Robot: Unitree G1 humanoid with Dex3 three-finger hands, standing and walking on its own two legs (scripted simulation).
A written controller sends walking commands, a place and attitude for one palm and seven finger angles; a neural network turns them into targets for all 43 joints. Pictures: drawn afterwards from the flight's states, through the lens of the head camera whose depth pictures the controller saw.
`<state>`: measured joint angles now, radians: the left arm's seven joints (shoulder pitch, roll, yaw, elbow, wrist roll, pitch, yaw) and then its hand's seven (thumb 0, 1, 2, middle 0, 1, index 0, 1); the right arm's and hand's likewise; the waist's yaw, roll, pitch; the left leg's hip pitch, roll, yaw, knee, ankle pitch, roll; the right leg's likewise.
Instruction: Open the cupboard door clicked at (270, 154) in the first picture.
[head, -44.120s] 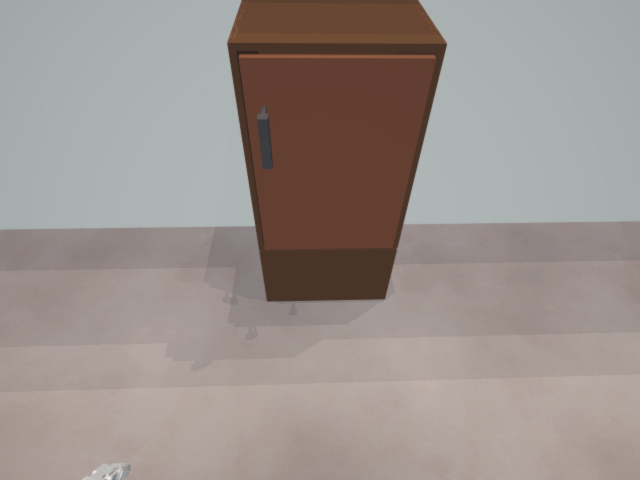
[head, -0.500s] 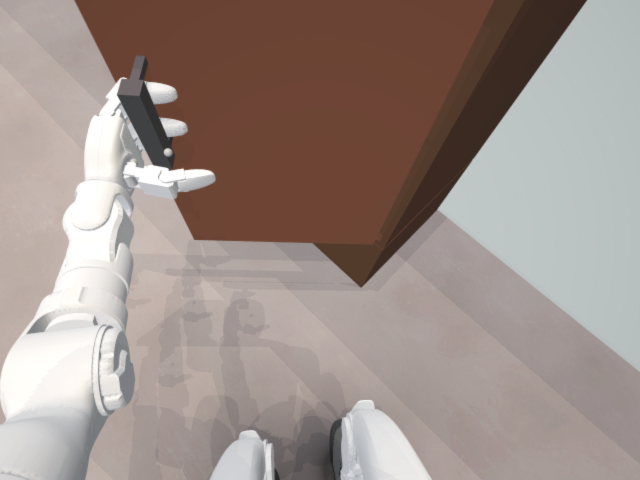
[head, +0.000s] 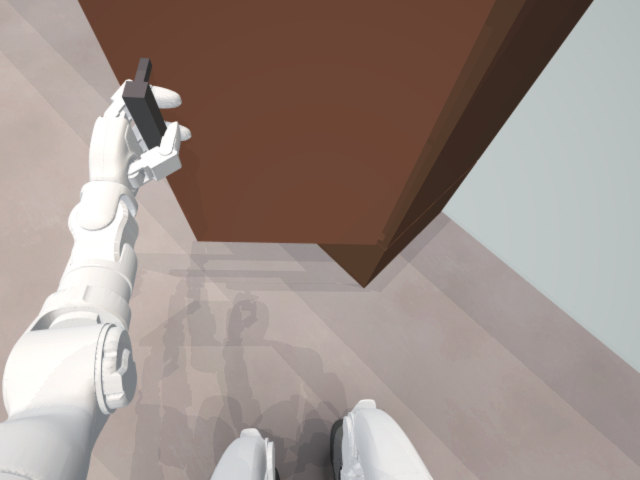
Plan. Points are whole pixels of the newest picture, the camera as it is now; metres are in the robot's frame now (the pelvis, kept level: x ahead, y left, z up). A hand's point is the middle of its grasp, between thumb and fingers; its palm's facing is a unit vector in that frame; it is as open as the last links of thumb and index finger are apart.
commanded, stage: pull the door open along its arc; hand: left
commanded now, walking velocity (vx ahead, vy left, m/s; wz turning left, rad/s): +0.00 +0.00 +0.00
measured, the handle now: (157, 118) +0.55 +0.17 +0.06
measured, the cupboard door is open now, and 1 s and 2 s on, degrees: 46 82 85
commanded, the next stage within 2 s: open thumb and fingers to let go in 1.08 s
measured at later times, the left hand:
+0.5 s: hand (177, 226) +0.40 +0.14 +0.05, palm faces -0.08 -1.00 +0.03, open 6.1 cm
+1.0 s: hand (249, 320) +0.29 +0.06 +0.06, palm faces +0.32 -0.95 +0.01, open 6.2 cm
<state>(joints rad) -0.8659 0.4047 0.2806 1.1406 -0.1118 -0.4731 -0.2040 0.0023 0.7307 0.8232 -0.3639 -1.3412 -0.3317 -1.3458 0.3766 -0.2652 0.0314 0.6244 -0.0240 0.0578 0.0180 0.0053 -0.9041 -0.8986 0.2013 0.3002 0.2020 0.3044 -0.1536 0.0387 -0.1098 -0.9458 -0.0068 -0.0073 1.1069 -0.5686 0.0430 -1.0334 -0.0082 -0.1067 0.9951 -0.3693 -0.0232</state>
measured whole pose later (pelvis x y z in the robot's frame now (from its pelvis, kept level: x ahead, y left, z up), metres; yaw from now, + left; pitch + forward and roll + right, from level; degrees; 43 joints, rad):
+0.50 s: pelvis +0.02 +0.00 +0.02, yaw -3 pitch +20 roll -1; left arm -0.28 0.22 0.21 0.56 -0.21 -0.43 -0.20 0.01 0.68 0.71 -0.36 -1.33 -0.35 -1.35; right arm 0.35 -0.25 0.01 0.51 0.02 0.05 0.03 0.01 -0.90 -0.90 0.20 0.30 0.20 0.30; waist -0.08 0.03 -0.15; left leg -0.78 0.01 0.05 0.98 -0.55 0.04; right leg -0.91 0.02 -0.05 0.91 -0.35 -0.02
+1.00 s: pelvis +0.02 -0.03 +0.02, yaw +1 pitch +15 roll +0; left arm 0.23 -0.08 -0.17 0.09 0.06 -0.36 0.42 0.02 0.65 0.73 -0.32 -1.29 -0.36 -1.33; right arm 0.21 -0.17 0.02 0.49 -0.05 0.02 0.03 0.01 -0.90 -0.90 0.20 0.30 0.20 0.30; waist 0.00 0.02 -0.15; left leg -0.68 0.00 0.00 0.98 -0.56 0.00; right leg -0.81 0.00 -0.09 0.96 -0.41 -0.06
